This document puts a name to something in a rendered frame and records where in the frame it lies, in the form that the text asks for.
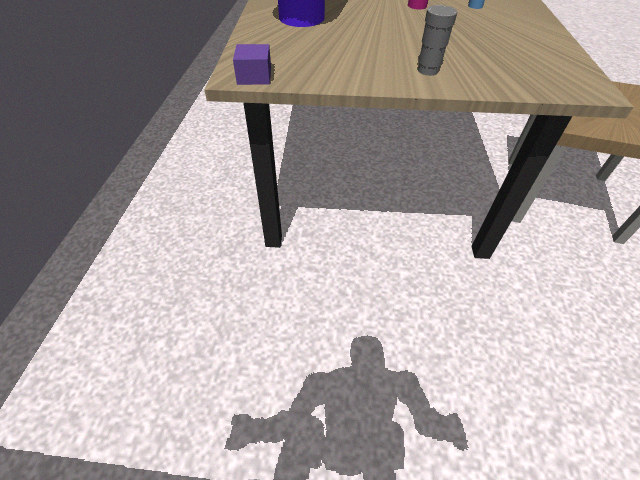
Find chair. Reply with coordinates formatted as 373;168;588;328
509;81;640;244

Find table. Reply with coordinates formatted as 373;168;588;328
204;0;634;259

